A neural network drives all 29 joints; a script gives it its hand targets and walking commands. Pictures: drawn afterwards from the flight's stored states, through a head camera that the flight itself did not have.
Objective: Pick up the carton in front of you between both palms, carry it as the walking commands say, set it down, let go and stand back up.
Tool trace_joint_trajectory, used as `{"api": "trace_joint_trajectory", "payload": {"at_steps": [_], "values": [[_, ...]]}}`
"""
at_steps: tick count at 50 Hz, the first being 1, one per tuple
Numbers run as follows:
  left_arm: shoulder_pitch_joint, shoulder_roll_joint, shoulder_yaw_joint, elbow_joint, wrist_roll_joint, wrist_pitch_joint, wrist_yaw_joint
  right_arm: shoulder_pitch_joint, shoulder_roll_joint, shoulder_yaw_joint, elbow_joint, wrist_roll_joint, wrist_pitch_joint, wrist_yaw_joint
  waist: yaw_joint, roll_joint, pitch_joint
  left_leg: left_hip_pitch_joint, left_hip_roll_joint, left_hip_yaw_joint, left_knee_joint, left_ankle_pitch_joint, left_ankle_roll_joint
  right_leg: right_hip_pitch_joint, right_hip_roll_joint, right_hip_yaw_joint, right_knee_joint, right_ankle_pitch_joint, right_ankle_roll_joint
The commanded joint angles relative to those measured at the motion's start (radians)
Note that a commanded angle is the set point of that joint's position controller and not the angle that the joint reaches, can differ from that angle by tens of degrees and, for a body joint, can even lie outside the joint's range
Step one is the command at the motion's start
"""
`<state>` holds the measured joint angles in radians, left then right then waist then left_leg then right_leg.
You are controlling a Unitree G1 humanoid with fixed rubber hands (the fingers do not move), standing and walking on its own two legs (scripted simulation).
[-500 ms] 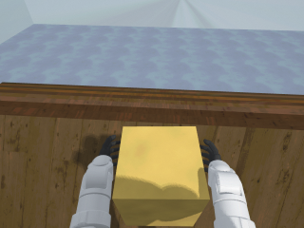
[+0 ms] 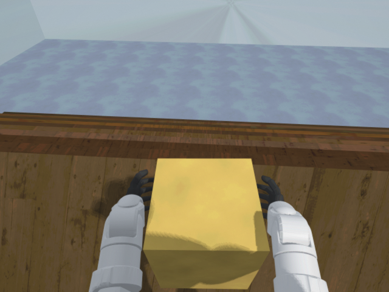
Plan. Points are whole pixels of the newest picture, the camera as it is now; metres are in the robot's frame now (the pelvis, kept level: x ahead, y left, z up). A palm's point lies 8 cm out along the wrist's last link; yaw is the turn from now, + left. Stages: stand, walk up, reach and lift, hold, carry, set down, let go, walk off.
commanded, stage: hold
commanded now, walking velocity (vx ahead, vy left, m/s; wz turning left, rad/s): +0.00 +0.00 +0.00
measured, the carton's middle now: (204, 226) +0.28 +0.00 -0.03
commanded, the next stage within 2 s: carry in 0.92 s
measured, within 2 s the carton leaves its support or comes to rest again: neither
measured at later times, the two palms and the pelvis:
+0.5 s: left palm (134, 200) +0.29 +0.15 +0.05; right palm (275, 207) +0.29 -0.15 +0.05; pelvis +0.00 +0.00 +0.00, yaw +0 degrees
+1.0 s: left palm (135, 199) +0.30 +0.15 +0.05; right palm (275, 206) +0.29 -0.15 +0.05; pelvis +0.01 +0.00 +0.00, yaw +0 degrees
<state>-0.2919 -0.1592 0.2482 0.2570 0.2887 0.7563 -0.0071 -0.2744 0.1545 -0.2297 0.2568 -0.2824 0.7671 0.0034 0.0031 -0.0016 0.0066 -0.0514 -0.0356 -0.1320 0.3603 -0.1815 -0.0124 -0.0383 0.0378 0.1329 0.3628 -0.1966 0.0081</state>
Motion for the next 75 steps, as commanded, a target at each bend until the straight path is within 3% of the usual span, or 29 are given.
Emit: {"api": "trace_joint_trajectory", "payload": {"at_steps": [1, 9, 30, 45, 46, 48, 49, 52, 56, 58, 59, 60, 61, 62, 63, 64, 65, 66, 67, 68, 69, 70, 71, 72, 75], "values": [[-0.497, -0.931, -0.54, 0.005, -0.261, -0.024, -0.246, -0.57, 0.914, 0.537, -0.046, 0.27, -0.047, 0.247, -0.001, 0.003, -0.2, 0.044, -0.055, 0.068, -0.047, 0.075, -0.004, -0.015, 0.053, -0.068, -0.061, 0.064, 0.002], [-0.513, -0.931, -0.528, 0.036, -0.252, -0.026, -0.249, -0.586, 0.917, 0.524, -0.017, 0.26, -0.048, 0.247, -0.002, 0.0, -0.199, 0.037, -0.054, 0.069, -0.047, 0.058, -0.004, -0.018, 0.05, -0.069, -0.061, 0.049, 0.001], [-0.429, -0.92, -0.545, -0.024, -0.264, -0.018, -0.239, -0.501, 0.904, 0.54, -0.076, 0.273, -0.041, 0.239, -0.001, 0.003, -0.221, 0.072, -0.058, 0.063, -0.051, 0.191, -0.007, 0.024, 0.057, -0.063, -0.064, 0.183, 0.007], [-0.433, -0.917, -0.544, -0.025, -0.263, -0.018, -0.24, -0.506, 0.903, 0.54, -0.079, 0.272, -0.041, 0.238, 0.0, 0.002, -0.211, 0.062, -0.058, 0.064, -0.051, 0.158, -0.005, 0.014, 0.056, -0.063, -0.065, 0.151, 0.005], [-0.456, -0.925, -0.559, -0.015, -0.272, -0.017, -0.238, -0.528, 0.903, 0.557, -0.089, 0.282, -0.039, 0.239, -0.001, -0.004, -0.192, -0.072, 0.116, 0.043, 0.02, -0.009, 0.009, -0.116, -0.113, -0.03, 0.005, -0.03, -0.01], [-0.452, -0.926, -0.589, -0.053, -0.293, -0.015, -0.234, -0.526, 0.909, 0.578, -0.119, 0.3, -0.036, 0.234, -0.001, -0.007, -0.185, -0.169, 0.097, 0.001, -0.024, -0.435, 0.021, -0.201, -0.098, 0.007, -0.039, -0.442, -0.025], [-0.465, -0.927, -0.608, -0.079, -0.306, -0.012, -0.231, -0.542, 0.912, 0.601, -0.147, 0.315, -0.031, 0.231, -0.002, -0.007, -0.173, -0.202, 0.093, 0.011, -0.012, -0.517, 0.024, -0.231, -0.094, 0.002, -0.034, -0.521, -0.028], [-0.455, -0.921, -0.688, -0.179, -0.356, 0.022, -0.21, -0.538, 0.901, 0.678, -0.233, 0.367, 0.003, 0.214, 0.002, -0.021, -0.256, -0.203, 0.091, 0.069, 0.077, -0.326, 0.024, -0.2, -0.116, -0.019, 0.013, -0.351, -0.048], [-0.441, -0.864, -0.781, -0.322, -0.428, 0.128, -0.181, -0.532, 0.856, 0.773, -0.366, 0.441, 0.112, 0.19, 0.005, -0.071, -0.271, -0.298, 0.088, 0.116, 0.154, -0.36, 0.022, -0.192, -0.188, 0.06, -0.03, -0.478, -0.091], [-0.436, -0.83, -0.803, -0.363, -0.455, 0.195, -0.167, -0.523, 0.832, 0.797, -0.398, 0.478, 0.179, 0.181, 0.004, -0.081, -0.239, -0.294, 0.091, 0.139, 0.138, -0.32, 0.026, -0.221, -0.201, 0.049, -0.01, -0.448, -0.096], [-0.427, -0.819, -0.817, -0.387, -0.468, 0.226, -0.161, -0.512, 0.823, 0.808, -0.415, 0.497, 0.209, 0.177, 0.001, -0.052, -0.235, -0.245, 0.113, 0.117, 0.104, -0.305, 0.034, -0.262, -0.182, 0.004, 0.044, -0.381, -0.085], [-0.415, -0.816, -0.829, -0.411, -0.484, 0.256, -0.156, -0.495, 0.816, 0.816, -0.432, 0.512, 0.237, 0.172, -0.004, 0.031, -0.239, -0.161, 0.168, 0.033, 0.054, -0.313, 0.058, -0.346, -0.144, -0.071, 0.162, -0.296, -0.061], [-0.408, -0.824, -0.844, -0.435, -0.507, 0.286, -0.153, -0.46, 0.809, 0.818, -0.442, 0.518, 0.261, 0.166, -0.015, 0.183, -0.252, -0.04, 0.248, -0.097, -0.008, -0.252, 0.103, -0.463, -0.089, -0.18, 0.331, -0.205, -0.022], [-0.411, -0.83, -0.855, -0.464, -0.535, 0.313, -0.155, -0.416, 0.809, 0.812, -0.45, 0.519, 0.284, 0.157, -0.02, 0.266, -0.233, 0.051, 0.317, -0.213, -0.04, -0.104, 0.159, -0.578, -0.058, -0.247, 0.36, -0.238, 0.004], [-0.416, -0.841, -0.868, -0.49, -0.561, 0.333, -0.16, -0.401, 0.811, 0.811, -0.489, 0.52, 0.303, 0.147, -0.022, 0.252, -0.213, 0.088, 0.342, -0.235, -0.026, 0.049, 0.189, -0.62, -0.055, -0.265, 0.309, -0.285, 0.004], [-0.413, -0.855, -0.874, -0.511, -0.584, 0.348, -0.165, -0.407, 0.814, 0.817, -0.54, 0.524, 0.322, 0.14, -0.018, 0.203, -0.228, 0.085, 0.335, -0.182, 0.01, 0.165, 0.188, -0.569, -0.055, -0.274, 0.225, -0.277, 0.0], [-0.403, -0.866, -0.874, -0.528, -0.601, 0.362, -0.168, -0.415, 0.828, 0.822, -0.58, 0.533, 0.34, 0.136, -0.013, 0.156, -0.266, 0.033, 0.308, -0.093, 0.059, 0.162, 0.157, -0.429, -0.049, -0.289, 0.125, -0.202, -0.006], [-0.368, -0.872, -0.87, -0.539, -0.608, 0.376, -0.167, -0.397, 0.843, 0.831, -0.612, 0.543, 0.356, 0.134, -0.001, 0.102, -0.32, -0.126, 0.257, 0.035, 0.149, 0.124, 0.104, -0.165, -0.059, -0.272, 0.034, -0.132, -0.024], [-0.325, -0.879, -0.859, -0.535, -0.591, 0.382, -0.162, -0.439, 0.838, 0.847, -0.67, 0.563, 0.375, 0.14, 0.024, -0.069, -0.345, -0.285, 0.15, 0.224, 0.376, 0.184, 0.039, 0.018, -0.161, -0.081, -0.052, -0.079, -0.08], [-0.275, -0.862, -0.845, -0.547, -0.564, 0.386, -0.153, -0.446, 0.851, 0.861, -0.694, 0.588, 0.393, 0.149, 0.032, -0.3, -0.348, -0.588, 0.078, 0.313, 0.58, 0.035, -0.01, 0.267, -0.329, 0.147, -0.007, 0.304, -0.166], [-0.248, -0.874, -0.844, -0.565, -0.555, 0.401, -0.145, -0.414, 0.847, 0.856, -0.689, 0.594, 0.401, 0.157, 0.033, -0.321, -0.308, -0.805, 0.034, 0.285, 0.61, -0.342, -0.006, 0.397, -0.394, 0.229, -0.028, 0.585, -0.221], [-0.252, -0.891, -0.843, -0.601, -0.556, 0.41, -0.139, -0.408, 0.853, 0.857, -0.699, 0.603, 0.408, 0.164, 0.042, -0.218, -0.283, -0.873, 0.059, 0.252, 0.59, -0.439, 0.011, 0.444, -0.411, 0.214, -0.019, 0.637, -0.239], [-0.27, -0.89, -0.846, -0.641, -0.561, 0.417, -0.135, -0.395, 0.857, 0.856, -0.7, 0.61, 0.413, 0.167, 0.047, -0.119, -0.288, -0.885, 0.077, 0.241, 0.535, -0.47, 0.023, 0.462, -0.409, 0.184, -0.009, 0.584, -0.225], [-0.298, -0.88, -0.852, -0.678, -0.572, 0.426, -0.132, -0.378, 0.859, 0.851, -0.695, 0.61, 0.417, 0.167, 0.046, -0.08, -0.288, -0.849, 0.084, 0.25, 0.434, -0.4, 0.029, 0.451, -0.389, 0.122, -0.01, 0.532, -0.192], [-0.302, -0.844, -0.867, -0.717, -0.597, 0.449, -0.14, -0.32, 0.841, 0.825, -0.699, 0.588, 0.427, 0.148, 0.021, -0.165, -0.317, -0.494, 0.026, 0.32, 0.19, -0.121, 0.032, 0.225, -0.303, -0.116, -0.011, 0.494, -0.106]]}}
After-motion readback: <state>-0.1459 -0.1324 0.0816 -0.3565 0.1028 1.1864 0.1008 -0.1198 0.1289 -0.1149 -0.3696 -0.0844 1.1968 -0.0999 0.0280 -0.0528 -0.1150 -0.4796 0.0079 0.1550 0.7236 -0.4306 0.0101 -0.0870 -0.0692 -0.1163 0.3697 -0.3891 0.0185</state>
